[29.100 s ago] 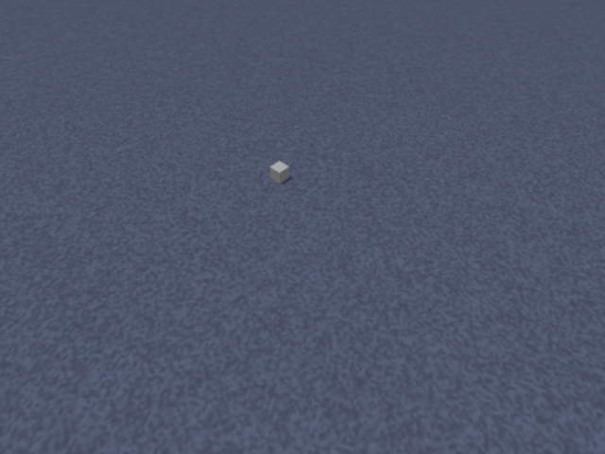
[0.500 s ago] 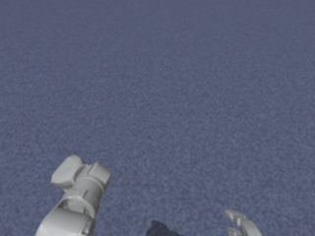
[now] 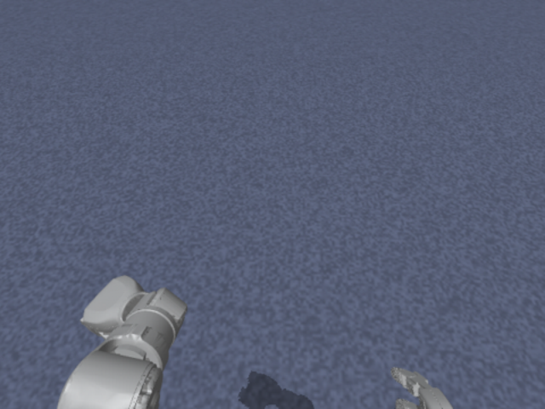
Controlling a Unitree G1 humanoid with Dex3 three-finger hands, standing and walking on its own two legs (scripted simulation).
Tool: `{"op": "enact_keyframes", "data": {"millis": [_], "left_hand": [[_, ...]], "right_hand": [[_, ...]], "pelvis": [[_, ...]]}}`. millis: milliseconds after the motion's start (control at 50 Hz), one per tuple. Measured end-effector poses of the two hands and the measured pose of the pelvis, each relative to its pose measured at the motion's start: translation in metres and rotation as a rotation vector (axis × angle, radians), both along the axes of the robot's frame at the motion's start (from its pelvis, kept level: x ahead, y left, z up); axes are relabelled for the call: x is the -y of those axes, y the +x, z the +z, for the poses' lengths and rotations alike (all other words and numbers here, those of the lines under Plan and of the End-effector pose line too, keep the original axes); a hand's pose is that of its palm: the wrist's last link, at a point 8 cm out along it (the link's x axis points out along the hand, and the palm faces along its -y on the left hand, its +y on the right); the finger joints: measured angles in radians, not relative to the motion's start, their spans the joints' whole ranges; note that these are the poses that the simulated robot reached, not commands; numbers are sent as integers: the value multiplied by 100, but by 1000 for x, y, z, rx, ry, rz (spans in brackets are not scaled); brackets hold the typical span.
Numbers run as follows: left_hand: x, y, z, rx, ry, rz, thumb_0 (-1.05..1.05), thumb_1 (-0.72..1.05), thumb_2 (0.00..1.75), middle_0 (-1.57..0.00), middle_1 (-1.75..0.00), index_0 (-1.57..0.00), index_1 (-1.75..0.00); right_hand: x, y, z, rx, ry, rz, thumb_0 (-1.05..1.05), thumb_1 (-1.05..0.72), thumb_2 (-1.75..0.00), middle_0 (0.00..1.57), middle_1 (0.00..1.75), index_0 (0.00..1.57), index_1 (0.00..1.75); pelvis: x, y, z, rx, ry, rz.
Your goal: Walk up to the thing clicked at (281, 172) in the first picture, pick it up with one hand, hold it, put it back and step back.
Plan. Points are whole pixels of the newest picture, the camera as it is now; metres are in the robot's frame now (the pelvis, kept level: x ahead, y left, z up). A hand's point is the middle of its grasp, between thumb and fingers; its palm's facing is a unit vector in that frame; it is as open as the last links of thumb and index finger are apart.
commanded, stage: crouch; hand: left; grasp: from above
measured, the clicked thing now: (134, 332) +0.29 +0.23 -0.11
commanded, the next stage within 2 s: lower in 1.64 s
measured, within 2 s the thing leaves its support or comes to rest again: neither
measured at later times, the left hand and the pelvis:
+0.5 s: hand (166, 345) +0.34 +0.23 -0.31, palm faces -0.11 -0.39 -0.91, open 9.7 cm; pelvis -0.07 +0.01 -0.19, yaw -2 degrees
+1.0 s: hand (173, 359) +0.36 +0.26 -0.49, palm faces -0.16 -0.41 -0.90, open 9.5 cm; pelvis -0.09 +0.01 -0.34, yaw -4 degrees
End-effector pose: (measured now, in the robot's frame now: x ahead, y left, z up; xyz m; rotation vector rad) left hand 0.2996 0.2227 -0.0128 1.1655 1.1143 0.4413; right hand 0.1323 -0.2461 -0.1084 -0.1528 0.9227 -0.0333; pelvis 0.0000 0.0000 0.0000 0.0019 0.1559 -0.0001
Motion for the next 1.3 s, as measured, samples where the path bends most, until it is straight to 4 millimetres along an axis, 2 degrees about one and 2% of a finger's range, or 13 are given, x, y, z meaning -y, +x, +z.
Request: {"op": "enact_keyframes", "data": {"millis": [80,180,320,460,620,780,960,1120,1300], "left_hand": [[-3,1,-27,-13,18,-18,-7,0,58,-62,-55,-69,-58],[-10,5,-71,4,62,-14,-7,0,58,-62,-57,-68,-60],[-15,10,-149,42,51,54,-6,1,54,-63,-54,-70,-57],[-12,30,-226,120,15,49,-5,3,46,-67,-50,-74,-52],[-23,46,-296,133,-5,75,-4,3,44,-70,-44,-79,-44],[-35,48,-359,100,-8,52,-3,2,42,-72,-38,-84,-37],[-37,55,-412,94,-25,15,-3,1,43,-73,-36,-86,-34],[-42,58,-440,82,-5,18,-2,1,42,-74,-33,-89,-30],[-44,60,-471,68,-1,27,-2,0,41,-76,-32,-90,-29]], "right_hand": [[8,-21,-14,-45,-30,-8,0,-86,-88,20,30,20,29],[18,-55,-47,-131,-67,-2,0,-86,-88,20,30,20,29],[23,-103,-112,-269,-87,14,0,-87,-88,20,30,20,29],[20,-139,-185,-363,-89,2,0,-88,-89,20,30,20,29],[14,-176,-255,-440,-71,-41,0,-90,-89,20,30,20,29],[6,-197,-307,-493,-42,-64,0,-90,-89,20,30,20,29],[6,-201,-349,-492,-37,-58,0,-91,-90,20,30,20,29],[11,-201,-380,-473,-32,-29,0,-91,-90,20,30,20,29],[16,-219,-407,-514,-17,6,0,-91,-90,20,30,20,29]], "pelvis": [[0,-7,-13,-59,-3,-4],[-1,-20,-46,-157,-7,-9],[-4,-44,-106,-293,-19,-7],[-5,-68,-173,-396,-33,-11],[-6,-82,-239,-467,-42,-27],[-8,-86,-291,-501,-50,-34],[-10,-89,-336,-509,-54,-42],[-10,-91,-367,-495,-48,-48],[-9,-95,-397,-467,-45,-61]]}}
